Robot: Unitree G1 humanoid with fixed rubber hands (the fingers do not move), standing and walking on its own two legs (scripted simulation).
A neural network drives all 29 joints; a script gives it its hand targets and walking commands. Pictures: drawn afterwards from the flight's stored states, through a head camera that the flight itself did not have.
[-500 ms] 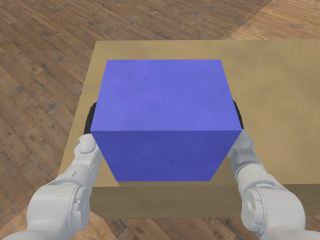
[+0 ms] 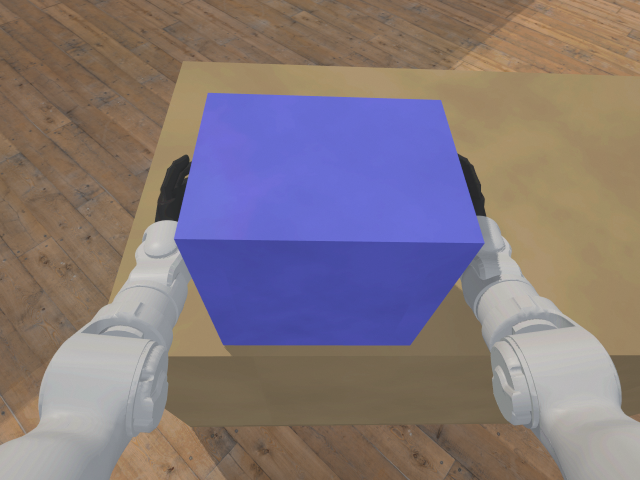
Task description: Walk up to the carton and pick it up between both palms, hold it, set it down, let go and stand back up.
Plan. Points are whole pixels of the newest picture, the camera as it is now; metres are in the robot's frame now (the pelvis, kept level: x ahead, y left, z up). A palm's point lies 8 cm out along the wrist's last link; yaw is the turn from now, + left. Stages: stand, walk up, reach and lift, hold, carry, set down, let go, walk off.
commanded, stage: set down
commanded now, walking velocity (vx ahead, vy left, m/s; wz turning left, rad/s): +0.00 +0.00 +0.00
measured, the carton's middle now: (321, 234) +0.43 +0.00 +0.03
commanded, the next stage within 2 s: none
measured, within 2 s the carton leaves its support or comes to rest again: neither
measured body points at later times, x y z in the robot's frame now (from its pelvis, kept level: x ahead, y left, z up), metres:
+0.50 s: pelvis -0.01 -0.01 +0.00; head +0.06 +0.00 +0.44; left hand +0.45 +0.23 +0.09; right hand +0.46 -0.23 +0.10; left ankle +0.01 +0.13 -0.72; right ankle +0.03 -0.14 -0.72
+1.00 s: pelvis -0.01 -0.01 +0.01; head +0.04 +0.00 +0.46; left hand +0.45 +0.24 +0.15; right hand +0.45 -0.24 +0.16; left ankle +0.01 +0.13 -0.72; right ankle +0.03 -0.14 -0.72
